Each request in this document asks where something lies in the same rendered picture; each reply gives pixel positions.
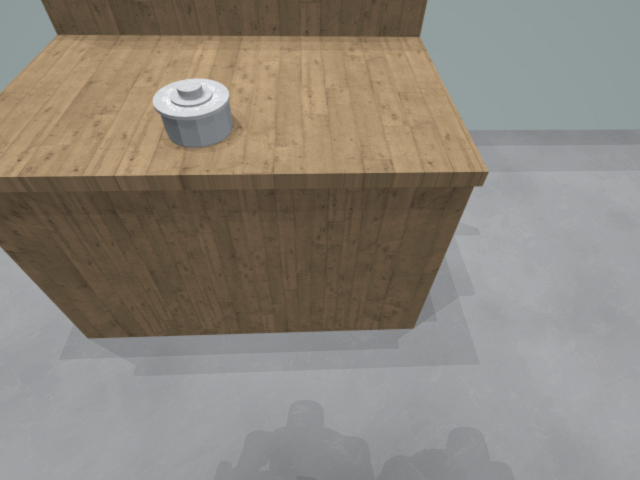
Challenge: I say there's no lid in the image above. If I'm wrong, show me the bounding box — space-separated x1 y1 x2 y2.
153 78 230 120

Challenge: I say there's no knob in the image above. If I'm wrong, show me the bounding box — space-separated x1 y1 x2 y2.
176 80 202 97

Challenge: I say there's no table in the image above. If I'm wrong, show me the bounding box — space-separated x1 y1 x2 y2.
0 0 489 338

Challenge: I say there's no pot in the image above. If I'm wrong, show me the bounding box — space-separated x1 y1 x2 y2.
161 103 233 148

